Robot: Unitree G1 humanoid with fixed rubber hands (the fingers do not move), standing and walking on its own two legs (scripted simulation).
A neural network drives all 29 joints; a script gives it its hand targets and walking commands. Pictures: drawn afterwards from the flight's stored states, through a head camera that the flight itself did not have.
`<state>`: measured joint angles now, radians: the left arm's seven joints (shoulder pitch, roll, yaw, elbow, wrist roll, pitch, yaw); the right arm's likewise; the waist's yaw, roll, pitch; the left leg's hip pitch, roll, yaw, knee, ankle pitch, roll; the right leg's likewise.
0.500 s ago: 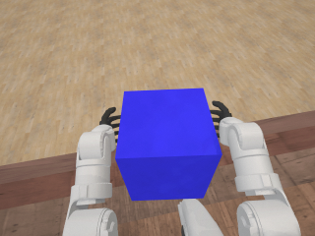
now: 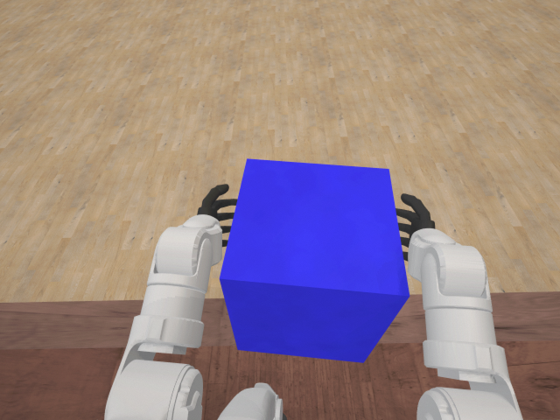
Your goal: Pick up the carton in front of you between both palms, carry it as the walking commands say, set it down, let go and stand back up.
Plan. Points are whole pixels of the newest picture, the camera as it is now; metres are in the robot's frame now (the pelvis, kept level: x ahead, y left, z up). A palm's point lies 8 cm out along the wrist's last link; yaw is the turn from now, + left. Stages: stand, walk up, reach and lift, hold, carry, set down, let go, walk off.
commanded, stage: carry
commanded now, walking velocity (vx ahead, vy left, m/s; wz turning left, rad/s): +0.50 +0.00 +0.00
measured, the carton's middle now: (308, 265) +0.33 +0.01 +0.01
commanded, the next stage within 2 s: none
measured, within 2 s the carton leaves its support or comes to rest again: neither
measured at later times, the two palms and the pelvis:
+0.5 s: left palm (253, 166) +0.71 +0.17 -0.13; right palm (366, 158) +0.75 -0.13 -0.12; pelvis +0.40 -0.02 -0.24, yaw -1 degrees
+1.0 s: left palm (280, 141) +1.12 +0.13 -0.37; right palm (357, 148) +1.09 -0.16 -0.37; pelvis +0.77 +0.03 -0.44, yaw +0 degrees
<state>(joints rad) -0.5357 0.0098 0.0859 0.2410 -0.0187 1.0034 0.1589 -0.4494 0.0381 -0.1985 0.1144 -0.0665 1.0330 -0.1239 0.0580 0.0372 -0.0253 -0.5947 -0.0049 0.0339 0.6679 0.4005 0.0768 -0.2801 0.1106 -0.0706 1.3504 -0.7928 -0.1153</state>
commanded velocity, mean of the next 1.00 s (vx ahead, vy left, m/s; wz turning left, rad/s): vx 0.50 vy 0.00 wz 0.00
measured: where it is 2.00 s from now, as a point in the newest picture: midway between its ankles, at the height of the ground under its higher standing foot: (308, 221)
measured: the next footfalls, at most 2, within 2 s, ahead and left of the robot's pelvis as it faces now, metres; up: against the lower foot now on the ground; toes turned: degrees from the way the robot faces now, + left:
left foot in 0.02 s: +0.15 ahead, +0.07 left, -0.18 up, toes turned +0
right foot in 0.42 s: +0.48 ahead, -0.07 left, -0.35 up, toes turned -2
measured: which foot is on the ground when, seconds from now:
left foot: up 0.00-0.00, down 0.02-0.42, up 0.44-0.80, down 0.82-1.00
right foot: down 0.00-0.02, up 0.04-0.40, down 0.42-0.82, up 0.84-1.00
